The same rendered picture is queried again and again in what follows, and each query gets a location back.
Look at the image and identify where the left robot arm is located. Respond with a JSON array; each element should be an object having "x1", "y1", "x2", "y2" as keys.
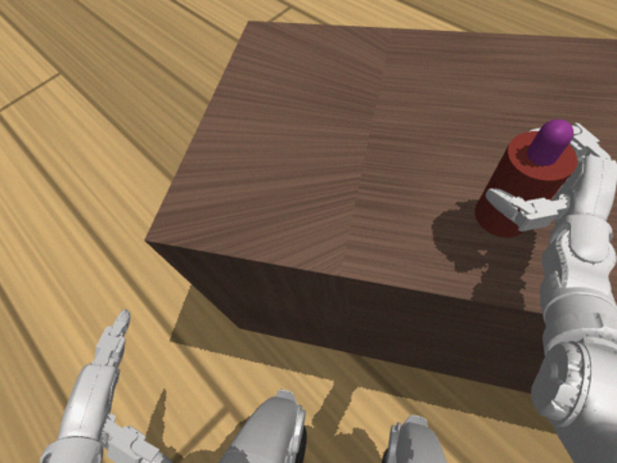
[{"x1": 40, "y1": 436, "x2": 103, "y2": 463}]

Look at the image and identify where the left robot hand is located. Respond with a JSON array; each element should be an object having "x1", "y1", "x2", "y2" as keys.
[{"x1": 57, "y1": 310, "x2": 173, "y2": 463}]

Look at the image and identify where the right robot arm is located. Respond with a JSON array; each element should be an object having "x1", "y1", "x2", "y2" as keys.
[{"x1": 531, "y1": 214, "x2": 617, "y2": 463}]

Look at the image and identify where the right robot hand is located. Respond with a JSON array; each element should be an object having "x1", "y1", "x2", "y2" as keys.
[{"x1": 486, "y1": 123, "x2": 617, "y2": 232}]

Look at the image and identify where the bottle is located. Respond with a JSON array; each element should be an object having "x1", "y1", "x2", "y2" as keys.
[{"x1": 475, "y1": 120, "x2": 577, "y2": 237}]

